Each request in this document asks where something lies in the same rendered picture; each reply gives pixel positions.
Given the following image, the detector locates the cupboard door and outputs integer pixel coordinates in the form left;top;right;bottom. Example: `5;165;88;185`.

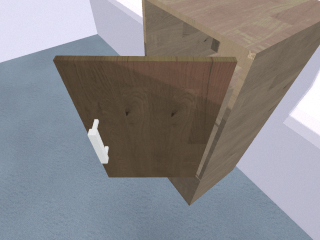
53;55;238;178

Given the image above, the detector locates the handle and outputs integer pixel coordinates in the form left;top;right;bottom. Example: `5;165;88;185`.
88;119;109;164

